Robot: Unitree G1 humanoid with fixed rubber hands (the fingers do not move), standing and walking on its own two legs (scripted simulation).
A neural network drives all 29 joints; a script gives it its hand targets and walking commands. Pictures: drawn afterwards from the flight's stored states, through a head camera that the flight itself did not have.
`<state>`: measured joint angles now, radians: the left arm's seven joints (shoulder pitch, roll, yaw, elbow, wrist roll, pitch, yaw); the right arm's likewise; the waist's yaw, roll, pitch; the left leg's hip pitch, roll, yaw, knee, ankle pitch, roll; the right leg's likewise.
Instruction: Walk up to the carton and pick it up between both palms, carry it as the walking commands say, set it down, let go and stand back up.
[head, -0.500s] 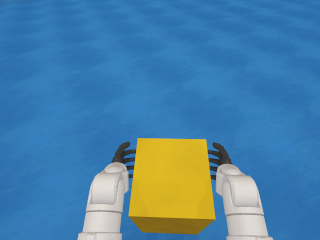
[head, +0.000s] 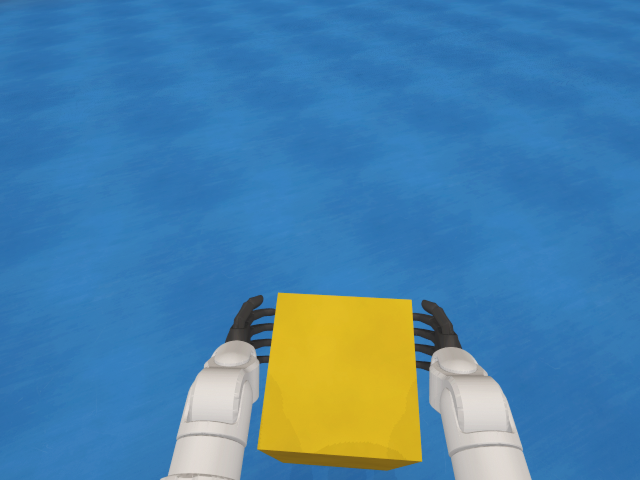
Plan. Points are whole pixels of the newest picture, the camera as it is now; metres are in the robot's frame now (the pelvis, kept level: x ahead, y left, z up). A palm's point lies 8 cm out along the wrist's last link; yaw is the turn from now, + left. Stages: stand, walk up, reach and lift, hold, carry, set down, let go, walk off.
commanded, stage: carry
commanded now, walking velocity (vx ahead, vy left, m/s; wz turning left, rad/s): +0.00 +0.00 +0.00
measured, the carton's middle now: (338, 391) +0.29 +0.00 -0.06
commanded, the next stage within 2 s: none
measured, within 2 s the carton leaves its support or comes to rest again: neither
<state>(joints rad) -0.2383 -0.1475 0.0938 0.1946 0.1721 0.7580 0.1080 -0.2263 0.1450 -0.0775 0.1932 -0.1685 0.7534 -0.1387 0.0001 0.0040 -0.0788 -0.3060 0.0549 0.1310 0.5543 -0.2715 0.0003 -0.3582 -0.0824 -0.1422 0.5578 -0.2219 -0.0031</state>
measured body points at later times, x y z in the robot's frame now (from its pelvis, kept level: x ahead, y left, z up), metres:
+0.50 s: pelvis +0.00 +0.00 +0.00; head -0.02 +0.00 +0.45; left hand +0.30 +0.13 +0.02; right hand +0.30 -0.13 +0.02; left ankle +0.01 +0.12 -0.73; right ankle +0.04 -0.12 -0.73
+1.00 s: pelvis +0.00 +0.00 +0.00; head -0.02 +0.00 +0.45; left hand +0.30 +0.13 +0.02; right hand +0.30 -0.13 +0.02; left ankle +0.01 +0.12 -0.73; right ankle +0.04 -0.12 -0.73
